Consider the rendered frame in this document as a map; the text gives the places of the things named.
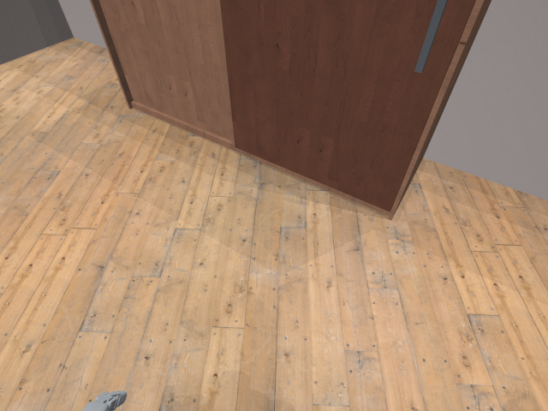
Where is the handle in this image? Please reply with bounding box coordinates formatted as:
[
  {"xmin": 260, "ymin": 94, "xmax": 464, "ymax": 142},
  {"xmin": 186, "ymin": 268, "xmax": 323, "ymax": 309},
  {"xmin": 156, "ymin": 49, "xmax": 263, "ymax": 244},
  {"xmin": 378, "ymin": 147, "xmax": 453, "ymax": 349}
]
[{"xmin": 414, "ymin": 0, "xmax": 448, "ymax": 73}]

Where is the wardrobe door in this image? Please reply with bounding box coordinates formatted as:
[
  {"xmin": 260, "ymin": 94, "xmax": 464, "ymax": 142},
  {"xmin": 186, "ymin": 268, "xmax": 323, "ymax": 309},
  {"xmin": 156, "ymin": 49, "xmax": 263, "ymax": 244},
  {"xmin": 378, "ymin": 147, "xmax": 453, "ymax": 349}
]
[
  {"xmin": 99, "ymin": 0, "xmax": 235, "ymax": 141},
  {"xmin": 220, "ymin": 0, "xmax": 476, "ymax": 211}
]

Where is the robot left hand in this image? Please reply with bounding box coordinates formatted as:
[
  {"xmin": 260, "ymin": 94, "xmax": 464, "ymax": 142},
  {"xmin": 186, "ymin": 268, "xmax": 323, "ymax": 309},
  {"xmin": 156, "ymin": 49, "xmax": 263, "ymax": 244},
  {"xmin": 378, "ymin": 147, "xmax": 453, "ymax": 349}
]
[{"xmin": 82, "ymin": 390, "xmax": 127, "ymax": 411}]

